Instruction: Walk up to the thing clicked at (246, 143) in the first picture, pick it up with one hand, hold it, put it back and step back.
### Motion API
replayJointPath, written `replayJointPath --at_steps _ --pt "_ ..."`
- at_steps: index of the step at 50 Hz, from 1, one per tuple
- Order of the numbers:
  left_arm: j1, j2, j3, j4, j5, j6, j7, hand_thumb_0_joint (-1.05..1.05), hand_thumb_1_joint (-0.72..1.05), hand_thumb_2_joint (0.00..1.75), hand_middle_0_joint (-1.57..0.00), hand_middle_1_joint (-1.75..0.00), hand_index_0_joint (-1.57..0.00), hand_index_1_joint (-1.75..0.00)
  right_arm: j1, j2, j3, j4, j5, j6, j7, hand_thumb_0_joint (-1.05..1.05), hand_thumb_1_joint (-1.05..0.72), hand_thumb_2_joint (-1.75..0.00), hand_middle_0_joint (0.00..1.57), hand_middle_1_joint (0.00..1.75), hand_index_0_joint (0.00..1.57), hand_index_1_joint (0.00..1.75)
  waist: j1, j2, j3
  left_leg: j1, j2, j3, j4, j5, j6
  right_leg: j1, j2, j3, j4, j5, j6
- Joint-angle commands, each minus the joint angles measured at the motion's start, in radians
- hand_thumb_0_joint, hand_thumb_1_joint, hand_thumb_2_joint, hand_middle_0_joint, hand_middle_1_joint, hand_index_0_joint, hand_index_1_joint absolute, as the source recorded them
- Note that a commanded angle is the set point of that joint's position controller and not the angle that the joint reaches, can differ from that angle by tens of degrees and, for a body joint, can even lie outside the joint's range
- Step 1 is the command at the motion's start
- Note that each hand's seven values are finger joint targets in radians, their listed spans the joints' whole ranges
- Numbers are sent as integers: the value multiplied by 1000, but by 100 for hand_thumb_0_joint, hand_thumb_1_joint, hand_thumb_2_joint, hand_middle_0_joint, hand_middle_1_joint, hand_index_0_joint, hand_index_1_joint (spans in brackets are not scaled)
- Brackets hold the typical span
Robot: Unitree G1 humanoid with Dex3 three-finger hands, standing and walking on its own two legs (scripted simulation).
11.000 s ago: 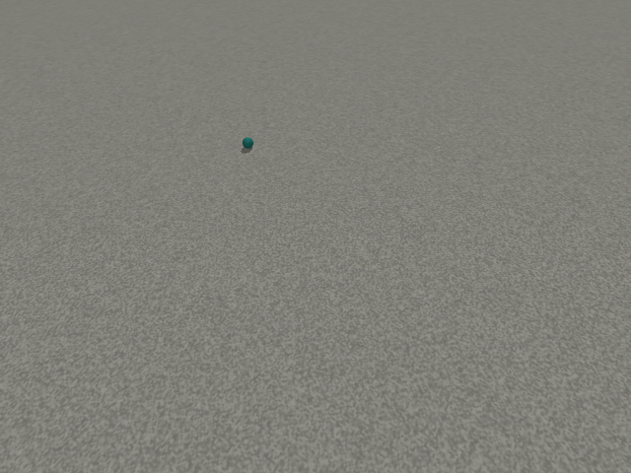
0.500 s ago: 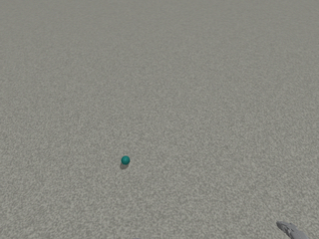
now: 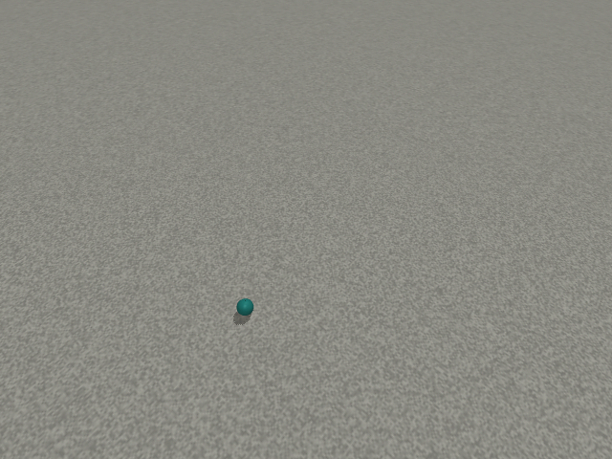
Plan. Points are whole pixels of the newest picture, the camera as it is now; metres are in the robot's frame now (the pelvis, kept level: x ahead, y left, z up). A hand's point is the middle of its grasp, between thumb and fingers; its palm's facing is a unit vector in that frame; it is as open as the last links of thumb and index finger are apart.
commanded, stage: walk up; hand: left
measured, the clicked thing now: (245, 307) +0.74 +0.25 -0.74
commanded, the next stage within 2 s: stand in 0.68 s
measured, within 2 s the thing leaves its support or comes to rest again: neither
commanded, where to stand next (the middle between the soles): +0.38 +0.00 m, yaw +0 degrees
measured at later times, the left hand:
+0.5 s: hand out of the picture +0.13 +0.25 -0.15, palm faces +0.04 -0.94 -0.33, open 7.4 cm
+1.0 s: hand out of the picture +0.08 +0.25 -0.14, palm faces +0.00 -0.94 -0.35, open 7.4 cm
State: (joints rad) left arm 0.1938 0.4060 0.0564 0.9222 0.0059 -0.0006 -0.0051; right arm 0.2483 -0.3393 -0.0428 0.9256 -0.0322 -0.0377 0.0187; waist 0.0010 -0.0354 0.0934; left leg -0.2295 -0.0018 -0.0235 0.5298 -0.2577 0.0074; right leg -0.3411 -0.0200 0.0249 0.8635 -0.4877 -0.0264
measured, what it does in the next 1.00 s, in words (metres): steps on the spot: right foot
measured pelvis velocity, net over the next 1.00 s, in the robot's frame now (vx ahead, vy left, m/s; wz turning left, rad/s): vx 0.01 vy -0.01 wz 0.01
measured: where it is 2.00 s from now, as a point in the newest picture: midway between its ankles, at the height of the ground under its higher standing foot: outside the picture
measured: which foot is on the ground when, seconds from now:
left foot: down 0.00-1.00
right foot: up 0.00-0.08, down 0.10-1.00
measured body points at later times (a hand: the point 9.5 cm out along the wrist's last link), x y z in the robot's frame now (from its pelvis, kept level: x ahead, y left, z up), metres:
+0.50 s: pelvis +0.02 +0.00 +0.00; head +0.04 +0.01 +0.45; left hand +0.13 +0.30 -0.12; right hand +0.10 -0.29 -0.13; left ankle +0.01 +0.12 -0.73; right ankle +0.04 -0.14 -0.73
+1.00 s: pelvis +0.01 -0.01 +0.01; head +0.02 -0.01 +0.46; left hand +0.08 +0.29 -0.12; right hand +0.12 -0.30 -0.12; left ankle +0.01 +0.12 -0.73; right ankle +0.04 -0.14 -0.73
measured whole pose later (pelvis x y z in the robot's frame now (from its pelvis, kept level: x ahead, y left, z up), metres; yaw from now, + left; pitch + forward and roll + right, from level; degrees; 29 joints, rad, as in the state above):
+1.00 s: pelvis +0.01 -0.01 +0.01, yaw +1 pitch -3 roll +0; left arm 0.11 0.35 0.00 1.15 0.01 -0.02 0.00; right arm 0.07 -0.34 -0.01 1.12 -0.01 -0.01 0.02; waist 0.02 0.00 0.06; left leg -0.08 0.01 -0.03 0.33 -0.19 -0.02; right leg -0.14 -0.03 -0.02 0.35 -0.15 0.01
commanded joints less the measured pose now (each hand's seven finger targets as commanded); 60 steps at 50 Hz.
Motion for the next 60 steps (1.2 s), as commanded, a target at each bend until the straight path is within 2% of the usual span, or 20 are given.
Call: replayJointPath --at_steps 1,2,4,5,6,7,8,9,11,15,16,17,20,26,33,35,44,50,54,60 --pt "12 142 43 -55 2 -33 9 0 90 90 -20 -30 -20 -30 -40 -271 -70 -74 3 -8 -27 0 -90 -90 20 30 20 30 -3 231 -71 16 204 -193 -129 276 175 53 -1 -40 -205 79 20" --pt "37 133 44 -37 4 -37 15 0 90 90 -20 -30 -20 -30 -64 -266 -65 -78 10 -2 -28 0 -90 -90 20 30 20 30 19 220 -96 1 197 -163 -70 317 163 120 9 -57 -312 166 18" --pt "66 153 54 -4 13 -48 26 0 90 90 -20 -30 -20 -30 -94 -214 -45 -80 34 11 -30 0 -90 -90 20 30 20 30 52 146 -146 -75 140 -112 53 295 86 277 4 -25 -438 375 8" --pt "61 195 65 -8 22 -52 31 0 90 90 -20 -30 -20 -30 -92 -180 -32 -86 43 12 -33 0 -90 -90 20 30 20 30 48 54 -180 -128 93 -88 126 195 45 326 -82 102 -457 419 -19" --pt "21 234 70 -23 27 -57 33 0 90 90 -20 -30 -20 -30 -74 -145 -18 -86 48 16 -33 0 -90 -90 20 30 20 30 25 -73 -161 -192 2 -69 189 -2 2 307 -221 305 -526 411 -72" --pt "-67 259 64 -39 20 -54 25 0 90 90 -20 -30 -20 -30 -50 -170 -29 -58 42 30 -40 0 -90 -90 20 30 20 30 8 -92 -139 -107 -6 -55 265 -293 0 135 -339 372 -567 275 -179" --pt "-146 257 59 -63 23 -53 21 0 90 90 -20 -30 -20 -30 -12 -204 -42 -22 33 35 -40 0 -90 -90 20 30 20 30 -21 -97 -86 -23 20 -48 295 -311 -11 10 -348 384 -549 226 -216" --pt "-162 223 52 -63 20 -49 19 0 90 90 -20 -30 -20 -30 -10 -211 -41 -5 30 34 -37 0 -90 -90 20 30 20 30 -28 -82 -43 -12 23 -48 250 -300 -7 -36 -304 319 -547 193 -189" --pt "-158 196 45 -51 18 -49 22 0 90 90 -20 -30 -20 -30 -29 -203 -34 15 29 24 -32 0 -90 -90 20 30 20 30 -23 -95 -37 -40 12 -42 136 -168 6 30 -222 205 -506 284 -122" --pt "-148 170 40 -27 1 -43 15 0 90 90 -20 -30 -20 -30 -20 -215 -29 48 16 2 -38 0 -90 -90 20 30 20 30 -16 -76 -161 104 88 -93 -80 266 24 123 -143 93 -362 564 -38" --pt "-129 146 33 -21 -9 -38 13 0 90 90 -20 -30 -20 -30 -44 -230 -30 47 11 -4 -40 0 -90 -90 20 30 20 30 5 -29 -169 97 140 -153 -107 313 41 125 -107 74 -351 504 -12" --pt "-121 149 38 0 -16 -36 14 0 90 90 -20 -30 -20 -30 -126 -260 -31 39 20 -5 -34 0 -90 -90 20 30 20 30 35 25 -155 19 144 -165 -87 289 55 181 -67 28 -376 398 4" --pt "-157 158 35 26 -7 -39 16 0 90 90 -20 -30 -20 -30 -151 -224 -16 62 22 -3 -33 0 -90 -90 20 30 20 30 16 27 -157 12 111 -100 -97 272 31 244 -99 54 -403 475 -10" --pt "-162 144 22 62 -9 -33 12 0 90 90 -20 -30 -20 -30 -205 -221 -12 93 16 -2 -32 0 -90 -90 20 30 20 30 25 98 -129 -9 128 -130 -186 177 28 260 -86 31 -455 400 -1" --pt "-171 150 23 91 -5 -35 9 0 90 90 -20 -30 -20 -30 -210 -204 -9 114 20 0 -30 0 -90 -90 20 30 20 30 14 62 -154 53 120 -98 -190 248 16 277 -99 34 -492 465 6" --pt "-164 136 0 115 -1 -40 9 0 90 90 -20 -30 -20 -30 -208 -221 -15 119 23 -5 -27 0 -90 -90 20 30 20 30 2 71 -180 127 129 -98 -204 330 12 281 -112 39 -502 549 1" --pt "-153 154 -17 148 5 -42 10 0 90 90 -20 -30 -20 -30 -219 -212 -11 136 25 4 -19 0 -90 -90 20 30 20 30 -2 35 -88 109 121 -91 -271 155 6 225 -110 50 -576 385 9" --pt "-135 157 -23 158 2 -47 12 0 90 90 -20 -30 -20 -30 -225 -216 -12 138 26 7 -14 0 -90 -90 20 30 20 30 2 38 -122 121 122 -83 -267 182 6 256 -117 52 -577 430 8" --pt "-127 165 -24 161 4 -45 12 0 90 90 -20 -30 -20 -30 -208 -213 -9 148 25 13 -12 0 -90 -90 20 30 20 30 1 16 -78 102 110 -78 -270 93 5 208 -114 69 -616 296 11" --pt "-120 171 -24 157 5 -44 12 0 90 90 -20 -30 -20 -30 -187 -215 -8 155 23 13 -11 0 -90 -90 20 30 20 30 1 27 -93 105 114 -79 -269 92 5 204 -115 75 -617 289 6"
